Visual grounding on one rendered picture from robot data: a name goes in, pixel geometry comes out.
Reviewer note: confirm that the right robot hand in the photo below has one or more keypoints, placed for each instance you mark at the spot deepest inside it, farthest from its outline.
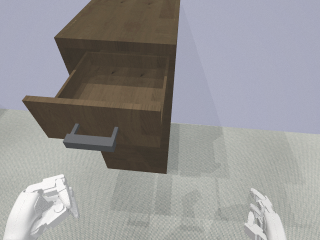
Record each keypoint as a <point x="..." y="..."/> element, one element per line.
<point x="269" y="226"/>

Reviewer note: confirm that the handle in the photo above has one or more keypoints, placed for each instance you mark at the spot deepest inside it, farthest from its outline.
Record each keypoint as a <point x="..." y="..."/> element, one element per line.
<point x="88" y="142"/>

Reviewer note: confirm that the left robot hand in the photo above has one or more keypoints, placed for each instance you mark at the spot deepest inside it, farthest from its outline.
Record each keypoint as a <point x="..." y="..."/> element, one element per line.
<point x="23" y="222"/>

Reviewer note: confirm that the drawer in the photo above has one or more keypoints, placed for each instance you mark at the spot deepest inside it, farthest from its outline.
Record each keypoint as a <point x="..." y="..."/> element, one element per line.
<point x="108" y="90"/>

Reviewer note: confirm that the cabinet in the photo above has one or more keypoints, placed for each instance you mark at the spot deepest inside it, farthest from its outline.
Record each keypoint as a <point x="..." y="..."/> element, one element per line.
<point x="137" y="27"/>

